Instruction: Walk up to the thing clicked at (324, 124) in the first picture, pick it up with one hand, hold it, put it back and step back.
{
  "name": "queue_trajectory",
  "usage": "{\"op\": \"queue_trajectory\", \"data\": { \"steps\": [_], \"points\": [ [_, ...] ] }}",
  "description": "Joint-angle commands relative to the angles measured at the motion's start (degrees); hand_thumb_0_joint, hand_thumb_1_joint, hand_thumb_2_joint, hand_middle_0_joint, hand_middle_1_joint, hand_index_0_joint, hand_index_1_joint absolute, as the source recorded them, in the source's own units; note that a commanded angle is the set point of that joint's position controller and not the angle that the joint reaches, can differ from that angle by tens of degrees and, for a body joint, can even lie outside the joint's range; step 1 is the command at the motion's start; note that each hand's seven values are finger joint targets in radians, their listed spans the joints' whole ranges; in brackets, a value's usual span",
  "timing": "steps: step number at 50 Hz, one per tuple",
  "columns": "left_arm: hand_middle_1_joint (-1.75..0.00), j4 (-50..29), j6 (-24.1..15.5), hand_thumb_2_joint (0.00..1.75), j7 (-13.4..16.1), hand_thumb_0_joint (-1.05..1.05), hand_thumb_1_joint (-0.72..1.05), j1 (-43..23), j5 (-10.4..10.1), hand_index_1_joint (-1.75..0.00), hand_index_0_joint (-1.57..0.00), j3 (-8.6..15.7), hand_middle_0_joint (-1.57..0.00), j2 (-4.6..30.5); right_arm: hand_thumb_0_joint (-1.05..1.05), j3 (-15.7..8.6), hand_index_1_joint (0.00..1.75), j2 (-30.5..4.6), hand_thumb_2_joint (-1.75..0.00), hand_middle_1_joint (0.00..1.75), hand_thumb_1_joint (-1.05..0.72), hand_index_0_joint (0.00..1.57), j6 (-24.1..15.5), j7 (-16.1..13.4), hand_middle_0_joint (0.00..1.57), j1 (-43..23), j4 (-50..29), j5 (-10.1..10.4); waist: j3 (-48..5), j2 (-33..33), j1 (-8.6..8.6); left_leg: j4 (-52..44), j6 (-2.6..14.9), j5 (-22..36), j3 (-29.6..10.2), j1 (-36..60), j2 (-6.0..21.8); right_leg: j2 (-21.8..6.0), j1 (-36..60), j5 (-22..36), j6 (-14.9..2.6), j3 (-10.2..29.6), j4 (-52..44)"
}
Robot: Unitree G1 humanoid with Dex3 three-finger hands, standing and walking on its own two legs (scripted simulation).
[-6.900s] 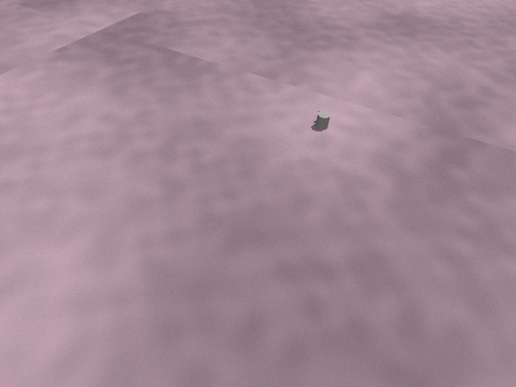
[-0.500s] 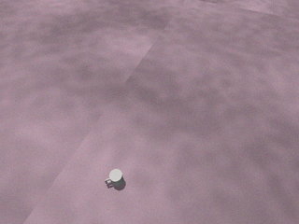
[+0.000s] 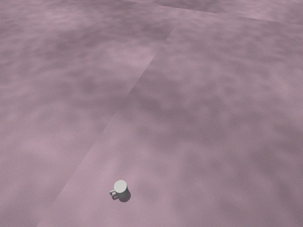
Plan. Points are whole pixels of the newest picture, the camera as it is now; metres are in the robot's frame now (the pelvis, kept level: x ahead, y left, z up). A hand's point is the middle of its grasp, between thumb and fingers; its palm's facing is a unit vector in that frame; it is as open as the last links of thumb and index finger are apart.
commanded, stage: stand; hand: left
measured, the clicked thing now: (118, 190) +0.48 +0.22 -0.73
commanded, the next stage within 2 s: none
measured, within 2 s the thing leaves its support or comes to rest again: neither
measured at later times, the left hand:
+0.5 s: hand out of the picture +0.09 +0.25 -0.15, palm faces -0.01 -0.94 -0.34, open 7.4 cm
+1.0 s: hand out of the picture +0.09 +0.26 -0.15, palm faces -0.02 -0.94 -0.34, open 7.4 cm
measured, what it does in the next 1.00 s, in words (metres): stands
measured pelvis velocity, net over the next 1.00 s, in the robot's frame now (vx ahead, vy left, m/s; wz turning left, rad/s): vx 0.02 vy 0.01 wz -0.02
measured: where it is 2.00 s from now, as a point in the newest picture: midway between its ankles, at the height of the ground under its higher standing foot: outside the picture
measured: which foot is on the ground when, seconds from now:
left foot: down 0.00-1.00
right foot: down 0.00-1.00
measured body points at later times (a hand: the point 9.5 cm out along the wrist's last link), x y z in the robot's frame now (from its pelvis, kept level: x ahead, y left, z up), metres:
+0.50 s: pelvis +0.01 +0.00 +0.00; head +0.02 +0.00 +0.45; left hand +0.09 +0.30 -0.13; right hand +0.08 -0.30 -0.13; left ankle +0.03 +0.16 -0.74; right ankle +0.00 -0.12 -0.74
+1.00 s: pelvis +0.02 +0.01 +0.00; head +0.03 +0.01 +0.45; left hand +0.09 +0.31 -0.13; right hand +0.09 -0.29 -0.13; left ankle +0.03 +0.16 -0.74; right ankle +0.00 -0.12 -0.74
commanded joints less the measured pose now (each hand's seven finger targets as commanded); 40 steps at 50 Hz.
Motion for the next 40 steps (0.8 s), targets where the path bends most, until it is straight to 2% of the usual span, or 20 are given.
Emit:
{"op": "queue_trajectory", "data": {
  "steps": [1,3,6,10,12,17,23,28,30,34,36,40],
  "points": [
    [-0.30,-3.41,-1.51,0.90,0.77,0.00,0.90,-3.33,0.16,-0.30,-0.20,2.07,-0.20,13.44,0.00,-2.46,0.30,-12.21,-0.90,0.30,-0.90,0.20,-1.22,-0.58,0.20,-2.82,-2.98,-0.23,-4.18,-2.16,-0.26,-4.73,3.80,4.14,-2.30,-0.24,3.47,-5.97,0.48,0.54,-1.09,6.64,-7.11],
    [-0.30,-3.17,-1.58,0.90,0.78,0.00,0.90,-2.48,0.08,-0.30,-0.20,1.96,-0.20,13.22,0.00,-2.49,0.30,-12.10,-0.90,0.30,-0.90,0.20,-1.31,-0.54,0.20,-2.79,-2.69,-0.15,-4.30,-2.01,-0.05,-4.88,3.66,3.78,-2.30,0.49,3.60,-6.06,0.18,-0.19,-1.05,6.86,-7.53],
    [-0.30,-3.40,-1.66,0.90,0.79,0.00,0.90,-2.56,0.07,-0.30,-0.20,1.93,-0.20,13.23,0.00,-2.41,0.30,-12.21,-0.90,0.30,-0.90,0.20,-1.46,-0.62,0.20,-2.24,-2.53,-0.18,-5.74,-1.63,-0.06,-4.68,3.57,7.54,-2.03,0.98,3.90,-6.06,1.86,4.32,-1.00,6.60,-6.67],
    [-0.30,-3.56,-1.61,0.90,0.90,0.00,0.90,-2.38,0.05,-0.30,-0.20,1.87,-0.20,13.51,0.00,-2.39,0.30,-12.13,-0.90,0.30,-0.90,0.20,-1.46,-0.77,0.20,-2.13,-2.12,-0.18,-6.13,-1.02,0.00,-4.91,3.43,8.24,-1.79,1.46,4.06,-6.16,2.14,5.43,-1.09,6.78,-6.58],
    [-0.30,-3.44,-1.50,0.90,0.89,0.00,0.90,-2.06,0.06,-0.30,-0.20,1.73,-0.20,13.34,0.00,-2.33,0.30,-12.29,-0.90,0.30,-0.90,0.20,-1.37,-0.78,0.20,-2.10,-1.85,-0.17,-5.10,-0.33,0.20,-5.55,3.33,6.29,-1.97,0.34,3.92,-5.92,1.97,3.32,-1.03,6.60,-6.90],
    [-0.30,-3.41,-1.58,0.90,1.00,0.00,0.90,-1.40,-0.02,-0.30,-0.20,1.76,-0.20,13.67,0.00,-2.32,0.30,-12.28,-0.90,0.30,-0.90,0.20,-1.53,-0.86,0.20,-1.64,-1.78,-0.18,-7.31,-0.75,0.01,-4.61,3.38,11.82,-1.42,2.16,4.28,-6.25,3.33,9.72,-0.99,6.30,-5.73],
    [-0.30,-3.32,-1.32,0.90,0.89,0.00,0.90,-1.83,0.03,-0.30,-0.20,1.56,-0.20,13.49,0.00,-2.18,0.30,-12.42,-0.90,0.30,-0.90,0.20,-1.19,-0.86,0.20,-0.85,-1.30,-0.09,-3.80,-0.97,-0.29,-6.34,3.18,5.47,-1.71,-0.31,3.96,-5.79,1.12,2.62,-0.88,6.43,-7.30],
    [-0.30,-3.50,-1.51,0.90,0.95,0.00,0.90,-1.36,0.15,-0.30,-0.20,1.54,-0.20,13.27,0.00,-2.31,0.30,-12.64,-0.90,0.30,-0.90,0.20,-1.16,-0.77,0.20,-1.08,-1.49,-0.11,-4.78,-0.91,-0.20,-5.53,3.75,6.05,-1.54,0.52,4.02,-6.11,1.52,4.28,-1.04,6.74,-7.61],
    [-0.30,-3.54,-1.59,0.90,0.94,0.00,0.90,-1.24,0.05,-0.30,-0.20,1.57,-0.20,13.54,0.00,-2.28,0.30,-12.47,-0.90,0.30,-0.90,0.20,-1.17,-0.68,0.20,-0.83,-1.43,-0.05,-3.98,-1.22,-0.30,-6.04,3.46,5.53,-1.64,0.46,3.88,-5.94,0.82,2.97,-0.94,6.68,-7.79],
    [-0.30,-3.83,-1.68,0.90,0.97,0.00,0.90,-1.45,-0.01,-0.30,-0.20,1.47,-0.20,13.35,0.00,-2.29,0.30,-12.35,-0.90,0.30,-0.90,0.20,-1.22,-0.73,0.20,-0.91,-1.61,-0.03,-5.04,-1.35,-0.49,-5.41,3.50,7.76,-1.46,1.12,4.02,-6.12,1.35,5.32,-0.96,6.60,-7.52],
    [-0.30,-3.76,-1.79,0.90,0.97,0.00,0.90,-0.51,-0.06,-0.30,-0.20,1.41,-0.20,13.17,0.00,-2.35,0.30,-12.64,-0.90,0.30,-0.90,0.20,-1.33,-0.78,0.20,-1.03,-1.60,-0.02,-6.68,-0.90,-0.27,-4.58,3.65,10.46,-1.27,2.55,4.34,-6.32,2.17,9.28,-0.96,6.65,-6.97],
    [-0.30,-3.85,-1.82,0.90,1.14,0.00,0.90,-0.68,-0.10,-0.30,-0.20,1.40,-0.20,13.28,0.00,-2.35,0.30,-12.47,-0.90,0.30,-0.90,0.20,-1.20,-0.83,0.20,-0.78,-1.53,0.03,-6.43,-1.49,-0.34,-4.72,3.60,11.36,-1.21,2.21,4.29,-6.24,2.87,10.63,-0.84,6.33,-6.64]
  ]
}}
